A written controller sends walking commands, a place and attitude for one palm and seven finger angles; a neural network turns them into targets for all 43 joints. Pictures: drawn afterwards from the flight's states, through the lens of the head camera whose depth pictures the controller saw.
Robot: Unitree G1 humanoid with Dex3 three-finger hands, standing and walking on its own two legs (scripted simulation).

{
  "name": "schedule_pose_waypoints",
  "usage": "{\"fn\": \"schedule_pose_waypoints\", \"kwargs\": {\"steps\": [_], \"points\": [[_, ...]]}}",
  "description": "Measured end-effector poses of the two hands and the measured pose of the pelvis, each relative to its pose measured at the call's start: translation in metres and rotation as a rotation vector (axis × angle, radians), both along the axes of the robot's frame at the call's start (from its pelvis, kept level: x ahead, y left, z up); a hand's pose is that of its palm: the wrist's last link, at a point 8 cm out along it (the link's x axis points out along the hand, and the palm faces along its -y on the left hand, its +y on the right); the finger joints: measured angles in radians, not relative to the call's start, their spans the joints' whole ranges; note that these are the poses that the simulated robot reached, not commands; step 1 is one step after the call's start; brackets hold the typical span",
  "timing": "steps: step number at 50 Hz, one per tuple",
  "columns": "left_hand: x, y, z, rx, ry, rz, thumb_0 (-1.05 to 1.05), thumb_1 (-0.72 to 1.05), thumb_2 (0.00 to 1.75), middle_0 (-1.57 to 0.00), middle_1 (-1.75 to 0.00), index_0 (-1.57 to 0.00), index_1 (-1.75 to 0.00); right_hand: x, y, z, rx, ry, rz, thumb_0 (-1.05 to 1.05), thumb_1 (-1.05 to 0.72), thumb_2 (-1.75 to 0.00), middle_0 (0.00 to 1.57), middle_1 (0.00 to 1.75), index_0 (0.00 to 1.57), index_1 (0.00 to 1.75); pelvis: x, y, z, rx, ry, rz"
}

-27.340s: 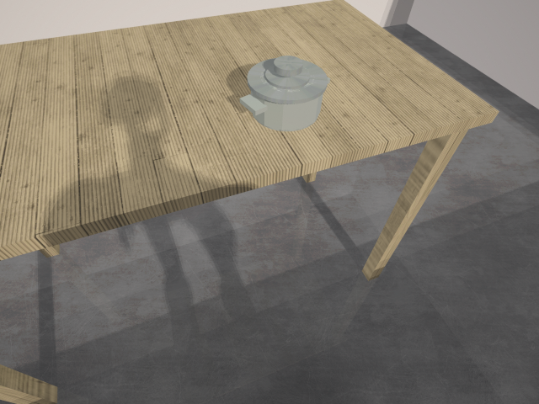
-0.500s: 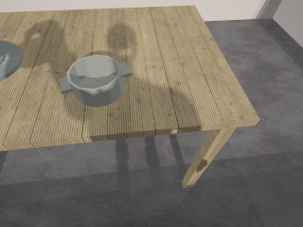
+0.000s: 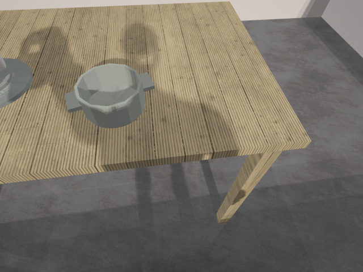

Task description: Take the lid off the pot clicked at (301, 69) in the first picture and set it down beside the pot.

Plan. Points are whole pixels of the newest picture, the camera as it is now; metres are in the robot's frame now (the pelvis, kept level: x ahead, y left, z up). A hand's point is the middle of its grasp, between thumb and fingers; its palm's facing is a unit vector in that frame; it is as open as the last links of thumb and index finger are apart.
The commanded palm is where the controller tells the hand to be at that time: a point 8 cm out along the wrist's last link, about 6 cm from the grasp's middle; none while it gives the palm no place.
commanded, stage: lower the lid onto the table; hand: left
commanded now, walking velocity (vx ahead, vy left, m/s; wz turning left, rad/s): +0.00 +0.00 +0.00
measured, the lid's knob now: out of the picture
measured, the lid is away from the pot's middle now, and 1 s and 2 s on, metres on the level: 0.23 0.23 0.24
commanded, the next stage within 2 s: open the fingers wide in 1.16 s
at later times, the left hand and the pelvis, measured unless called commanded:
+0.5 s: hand out of the picture +0.44 +0.36 +0.17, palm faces -0.40 -0.25 -0.88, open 8.0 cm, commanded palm +0.47 +0.36 +0.25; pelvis -0.01 +0.00 +0.00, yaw +0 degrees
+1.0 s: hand out of the picture +0.46 +0.35 +0.14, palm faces -0.44 -0.24 -0.86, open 8.0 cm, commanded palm +0.49 +0.36 +0.21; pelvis -0.01 +0.02 -0.01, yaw -1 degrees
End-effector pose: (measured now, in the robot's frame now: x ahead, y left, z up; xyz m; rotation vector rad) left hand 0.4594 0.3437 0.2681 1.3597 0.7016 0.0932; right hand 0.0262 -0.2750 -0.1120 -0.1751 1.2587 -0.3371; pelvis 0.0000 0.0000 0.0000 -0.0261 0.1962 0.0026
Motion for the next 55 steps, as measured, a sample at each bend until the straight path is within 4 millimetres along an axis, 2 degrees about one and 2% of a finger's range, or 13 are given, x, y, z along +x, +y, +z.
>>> {"fn": "schedule_pose_waypoints", "kwargs": {"steps": [14,25,47,55], "points": [[-0.011,0.005,-0.02,-0.016,0.027,-0.02,0.04,0.14,0.84,-0.51,-0.98,-0.66,-0.99,-0.002,0.0,0.001,-0.01,-0.012,0.001,0.01,-0.91,-0.9,0.2,0.3,0.2,0.3,-0.008,0.001,-0.002,-0.006,-0.008,0.001],[-0.018,0.016,-0.038,-0.017,0.067,-0.021,0.03,0.14,0.84,-0.51,-0.98,-0.66,-0.99,-0.013,0.0,0.003,-0.045,0.012,0.006,0.01,-0.91,-0.9,0.2,0.3,0.2,0.3,-0.012,0.004,-0.003,-0.012,-0.004,0.004],[0.003,0.013,-0.071,-0.045,0.096,-0.092,0.04,0.15,0.84,-0.51,-0.97,-0.65,-0.99,-0.038,0.012,0.003,-0.068,0.065,-0.043,0.01,-0.9,-0.9,0.2,0.3,0.21,0.3,-0.011,0.015,-0.008,-0.023,0.035,-0.011],[0.003,0.016,-0.08,-0.034,0.106,-0.099,0.03,0.15,0.84,-0.51,-0.97,-0.65,-0.99,-0.045,0.016,0.0,-0.06,0.089,-0.054,0.01,-0.9,-0.9,0.2,0.3,0.21,0.3,-0.011,0.017,-0.011,-0.026,0.047,-0.013]]}}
